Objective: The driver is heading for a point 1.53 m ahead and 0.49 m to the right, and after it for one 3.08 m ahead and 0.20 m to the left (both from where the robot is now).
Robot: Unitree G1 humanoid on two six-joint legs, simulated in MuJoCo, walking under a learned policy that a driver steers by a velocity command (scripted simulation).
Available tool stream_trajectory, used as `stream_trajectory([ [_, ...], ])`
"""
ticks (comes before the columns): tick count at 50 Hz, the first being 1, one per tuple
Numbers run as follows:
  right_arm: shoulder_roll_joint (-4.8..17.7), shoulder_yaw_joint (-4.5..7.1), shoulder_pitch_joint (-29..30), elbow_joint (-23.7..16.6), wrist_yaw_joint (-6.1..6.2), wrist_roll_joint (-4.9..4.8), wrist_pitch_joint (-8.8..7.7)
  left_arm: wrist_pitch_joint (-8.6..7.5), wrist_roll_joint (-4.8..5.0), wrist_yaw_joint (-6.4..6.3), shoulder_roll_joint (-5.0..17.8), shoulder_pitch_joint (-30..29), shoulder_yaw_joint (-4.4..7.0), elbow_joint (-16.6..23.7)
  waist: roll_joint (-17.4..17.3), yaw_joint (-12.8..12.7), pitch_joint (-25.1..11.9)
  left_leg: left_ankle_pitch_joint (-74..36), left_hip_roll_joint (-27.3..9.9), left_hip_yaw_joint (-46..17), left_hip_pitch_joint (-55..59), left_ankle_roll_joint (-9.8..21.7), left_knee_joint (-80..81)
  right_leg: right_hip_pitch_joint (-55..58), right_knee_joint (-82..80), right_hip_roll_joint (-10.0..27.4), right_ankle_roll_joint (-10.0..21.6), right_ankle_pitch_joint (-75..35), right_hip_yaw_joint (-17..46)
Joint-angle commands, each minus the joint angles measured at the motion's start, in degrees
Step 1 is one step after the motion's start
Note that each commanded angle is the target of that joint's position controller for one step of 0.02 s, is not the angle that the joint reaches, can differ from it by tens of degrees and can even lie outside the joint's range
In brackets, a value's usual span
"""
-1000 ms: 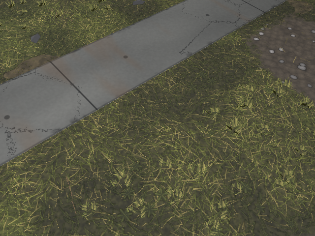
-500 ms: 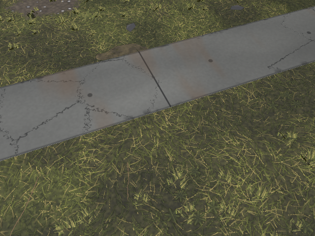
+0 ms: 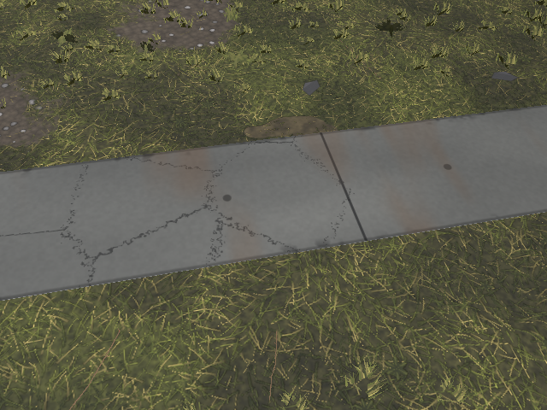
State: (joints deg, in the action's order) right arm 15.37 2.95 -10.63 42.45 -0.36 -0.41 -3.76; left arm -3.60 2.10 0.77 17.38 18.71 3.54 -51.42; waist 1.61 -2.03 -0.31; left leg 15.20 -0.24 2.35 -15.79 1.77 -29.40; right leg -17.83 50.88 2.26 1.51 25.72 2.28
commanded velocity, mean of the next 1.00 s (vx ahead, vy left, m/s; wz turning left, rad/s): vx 0.48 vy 0.00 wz -0.48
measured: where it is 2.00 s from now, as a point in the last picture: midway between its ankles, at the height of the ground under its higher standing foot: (415, 291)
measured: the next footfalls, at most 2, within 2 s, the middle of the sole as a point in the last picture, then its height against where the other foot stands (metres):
right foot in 0.42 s outside the picture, level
left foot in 0.88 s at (303, 340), level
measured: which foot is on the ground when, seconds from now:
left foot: down 0.00-0.42, up 0.44-0.86, down 0.88-1.00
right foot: up 0.00-0.40, down 0.42-0.88, up 0.90-1.00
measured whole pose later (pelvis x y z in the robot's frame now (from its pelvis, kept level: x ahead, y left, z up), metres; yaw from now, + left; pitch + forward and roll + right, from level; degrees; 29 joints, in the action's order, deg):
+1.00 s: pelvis +0.54 -0.09 -0.01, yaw -33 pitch +2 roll +1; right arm 15.4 2.9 -9.8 37.1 -0.8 0.6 -6.4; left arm -1.6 1.5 -0.4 17.4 18.7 3.3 -41.2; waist 1.7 -1.2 0.7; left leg 10.0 1.5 0.7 -21.5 0.8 -30.2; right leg -21.6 67.2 -3.5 1.4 25.1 7.1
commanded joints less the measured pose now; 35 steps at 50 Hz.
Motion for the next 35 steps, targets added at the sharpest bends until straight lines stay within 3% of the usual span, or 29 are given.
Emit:
stream_trajectory([
  [1, 7.49, 2.13, -8.64, -0.56, -0.08, 0.28, -1.54, -1.85, 0.82, 0.08, 6.88, -6.38, 1.42, 6.37, -10.51, 5.65, 2.48, 12.51, -17.8, -23.6, 20.4, 9.34, 19.42, -30.53, 15.14, 3.35, 2.1, -5.11, 4.38],
  [3, 5.75, 1.7, -5.48, -0.75, -0.11, 0.68, -1.91, -1.02, -0.12, 0.2, 5.45, -6.46, 1.51, 5.96, -8.78, 3.95, 4.81, -1.4, -14.52, -13.73, 16.0, 6.65, 21.12, -27.96, 12.68, 4.47, 1.38, -12.3, 4.82],
  [6, 6.08, 2.12, -6.32, 0.06, 0.18, 1.41, -2.7, -0.13, -0.21, 0.54, 2.94, -6.2, 0.96, 6.32, -6.87, 3.26, 3.95, -15.92, -13.53, -5.27, 14.56, 7.09, 21.8, -27.46, 10.46, 3.63, -0.75, -19.1, 4.62],
  [10, 7.24, 2.34, -6.42, 0.8, 0.94, 1.1, -2.71, -0.09, -0.88, 1.22, 1.2, -12.53, -0.01, 9.72, -5.53, 4.36, 5.86, -18.97, -12.0, 2.93, 11.64, 6.23, 23.92, -23.82, -4.62, 2.52, -1.56, -29.2, 0.39],
  [13, 8.39, 2.67, -9.77, 2.35, 1.43, 0.46, -2.3, -0.22, -0.96, 2.46, -0.23, -18.48, -0.94, 12.89, -4.21, 6.4, 7.69, -21.69, -13.6, 5.85, 14.17, 5.99, 23.82, -22.53, -11.94, 1.95, -0.09, -31.0, -3.0],
  [15, 9.03, 2.87, -11.03, 3.06, 1.56, -0.07, -1.5, -0.35, -0.73, 3.37, 0.19, -20.67, -0.96, 14.86, -4.25, 6.33, 7.7, -28.39, -14.94, 7.17, 19.05, 5.58, 21.06, -23.17, -14.87, 1.09, 1.51, -28.03, -4.54],
  [17, 10.67, 3.24, -10.55, 2.8, 1.98, -0.15, -0.5, -0.26, -0.56, 3.96, 1.81, -19.89, -0.25, 16.2, -6.1, 4.29, 4.74, -47.59, -15.64, 8.65, 22.91, 4.57, 14.63, -19.24, -15.66, -1.81, 3.72, -22.93, -7.38],
  [19, 12.48, 3.65, -10.09, 2.22, 2.65, -0.01, 0.77, 0.26, -0.26, 3.84, 5.2, -12.4, 1.5, 15.45, -8.82, -0.49, -1.42, -65.34, -15.51, 9.38, 24.58, 3.51, 1.79, -9.05, -14.69, -5.91, 6.38, -16.99, -9.77],
  [20, 12.92, 3.65, -9.2, 1.86, 2.88, -0.22, 1.13, 0.49, -0.21, 3.25, 8.21, -4.07, 3.1, 13.68, -8.23, -5.19, -5.99, -64.44, -14.22, 10.08, 19.86, 2.27, -9.6, 3.74, -17.63, -7.74, 8.47, -18.83, -9.36],
  [21, 12.39, 3.22, -9.36, 0.86, 3.11, 0.15, 0.64, 1.29, -0.44, 1.99, 11.79, 4.42, 4.75, 12.02, -4.22, -9.24, -10.71, -48.04, -11.97, 9.67, 6.36, 0.16, -25.75, 21.4, -19.18, -3.3, 11.09, -18.71, -0.33],
  [22, 2.67, 0.26, -15.26, -2.11, 1.89, 1.55, -1.22, 1.43, -0.29, 1.17, 17.41, 2.47, 5.6, 13.66, 13.77, -1.76, -17.34, 12.75, 1.66, 5.76, -20.75, -4.52, -51.95, 43.2, -23.11, 14.14, 23.85, -14.89, 33.98],
  [23, 7.58, 0.79, -11.38, -3.23, 0.64, -0.44, -4.11, 1.0, -1.04, 1.11, 13.45, 4.28, 4.23, 14.29, 6.32, -5.28, -25.37, 16.97, 2.69, -9.6, -27.36, -3.18, -57.96, 45.72, -32.35, 17.65, 25.96, -6.19, 47.95],
  [24, 9.8, 1.38, -4.64, -5.24, 0.13, -2.68, -5.07, 0.47, -1.48, 1.05, 10.25, 2.84, 3.49, 13.74, 2.76, -6.03, -16.55, 12.78, -0.63, -10.06, -30.66, -1.73, -55.58, 39.53, -33.6, 15.21, 21.67, -7.48, 38.15],
  [25, 8.82, 1.0, -3.15, -6.18, 0.37, -2.16, -5.39, -0.14, -1.14, 1.25, 8.7, -1.05, 2.97, 13.82, -2.82, -2.42, -8.02, 8.56, -3.28, -9.19, -29.67, -1.23, -48.37, 28.36, -34.21, 12.35, 19.16, -13.3, 30.53],
  [26, 8.9, 1.3, -2.79, -5.55, 0.93, -0.41, -5.05, -0.48, -1.03, 1.17, 6.52, -4.79, 2.35, 14.55, -4.05, -0.03, -5.18, 6.76, -5.43, -8.73, -26.02, -1.43, -42.7, 20.55, -34.59, 9.84, 17.38, -18.73, 25.21],
  [27, 9.23, 1.68, -3.99, -5.36, 1.01, 0.37, -4.37, -0.53, -1.66, 0.93, 6.01, -7.17, 2.05, 15.61, -2.69, 2.03, -2.64, 5.49, -6.23, -8.57, -22.06, -1.95, -40.75, 13.72, -35.98, 8.07, 17.24, -23.39, 22.1],
  [28, 9.23, 1.84, -5.14, -5.43, 0.96, 0.79, -3.6, -0.55, -1.92, 0.75, 6.16, -8.2, 2.14, 16.15, -1.61, 3.36, -1.96, 4.68, -6.59, -8.35, -19.76, -2.63, -38.92, 9.66, -37.34, 7.25, 17.41, -25.49, 21.07],
  [30, 7.9, 1.53, -5.55, -5.71, 1.04, 1.38, -2.43, -0.85, -1.54, 0.33, 7.03, -7.83, 2.39, 15.64, -1.0, 4.13, -0.95, 3.1, -6.94, -6.78, -18.29, -4.42, -33.82, 4.2, -38.52, 6.4, 17.52, -30.31, 17.59],
  [33, 5.8, 0.6, 0.62, -7.83, 1.28, 1.83, -1.98, -0.59, -1.25, -0.62, 8.55, -6.01, 2.8, 14.78, -0.11, 2.25, 0.57, -7.32, -5.7, -5.23, -17.87, -6.27, -22.29, -0.16, -38.28, 2.98, 15.28, -30.21, 12.78],
  [35, 4.71, 0.07, 5.44, -8.85, 1.01, 1.55, -2.31, -0.06, -0.79, -0.98, 8.68, -4.35, 2.85, 14.17, 1.22, -0.03, 0.54, -15.67, -3.54, -4.71, -15.01, -6.38, -12.36, -0.91, -36.7, 0.78, 12.86, -26.43, 11.17],
])
Keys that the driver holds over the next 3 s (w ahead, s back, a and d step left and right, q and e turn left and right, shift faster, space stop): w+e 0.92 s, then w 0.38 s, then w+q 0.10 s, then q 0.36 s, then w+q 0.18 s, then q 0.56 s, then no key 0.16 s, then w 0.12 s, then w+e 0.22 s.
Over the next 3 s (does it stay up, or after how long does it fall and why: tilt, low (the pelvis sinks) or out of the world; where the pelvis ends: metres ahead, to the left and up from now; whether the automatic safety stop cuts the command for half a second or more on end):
stays up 1.11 -0.39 0.01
